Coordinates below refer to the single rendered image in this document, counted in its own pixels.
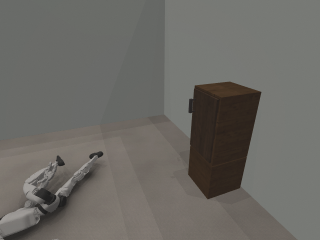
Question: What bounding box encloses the cupboard door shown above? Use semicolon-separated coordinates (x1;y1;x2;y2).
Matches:
190;88;219;163

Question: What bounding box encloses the robot left forearm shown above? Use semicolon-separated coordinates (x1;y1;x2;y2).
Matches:
35;181;49;205

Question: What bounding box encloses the robot torso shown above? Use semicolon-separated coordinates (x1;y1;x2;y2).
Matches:
0;193;61;238

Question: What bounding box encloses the handle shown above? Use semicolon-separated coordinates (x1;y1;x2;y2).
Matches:
188;98;196;113

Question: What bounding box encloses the robot right foot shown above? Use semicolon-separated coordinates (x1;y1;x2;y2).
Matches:
56;155;65;166

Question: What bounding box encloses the robot left hand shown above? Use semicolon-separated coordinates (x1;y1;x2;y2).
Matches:
37;162;57;184

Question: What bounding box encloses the left robot upper arm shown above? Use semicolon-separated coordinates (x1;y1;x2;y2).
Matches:
16;200;36;212

